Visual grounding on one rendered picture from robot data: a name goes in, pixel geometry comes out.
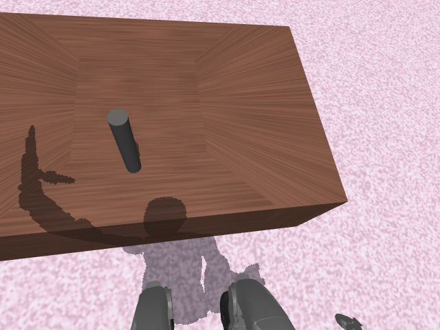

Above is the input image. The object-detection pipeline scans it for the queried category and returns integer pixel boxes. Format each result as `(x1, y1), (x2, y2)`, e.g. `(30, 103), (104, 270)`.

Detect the right robot hand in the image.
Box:
(335, 313), (364, 330)

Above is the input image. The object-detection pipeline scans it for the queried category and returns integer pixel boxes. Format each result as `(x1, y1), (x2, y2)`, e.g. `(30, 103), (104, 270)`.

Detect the can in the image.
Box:
(107, 109), (141, 173)

